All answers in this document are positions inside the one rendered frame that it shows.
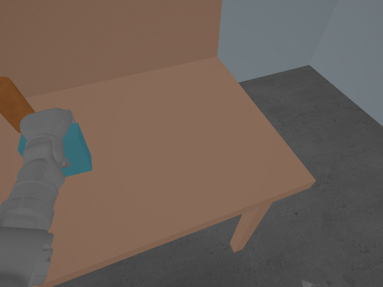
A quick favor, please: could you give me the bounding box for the left robot forearm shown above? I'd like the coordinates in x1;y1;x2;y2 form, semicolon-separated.
0;133;65;231

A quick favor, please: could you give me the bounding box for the left robot hand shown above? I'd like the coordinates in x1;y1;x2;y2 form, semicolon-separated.
20;108;76;169

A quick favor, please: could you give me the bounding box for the sponge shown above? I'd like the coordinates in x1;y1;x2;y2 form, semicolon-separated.
18;123;92;177

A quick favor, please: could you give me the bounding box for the robot left upper arm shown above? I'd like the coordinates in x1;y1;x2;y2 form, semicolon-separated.
0;227;54;287

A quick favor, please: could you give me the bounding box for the table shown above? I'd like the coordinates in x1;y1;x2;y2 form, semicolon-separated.
0;0;316;287

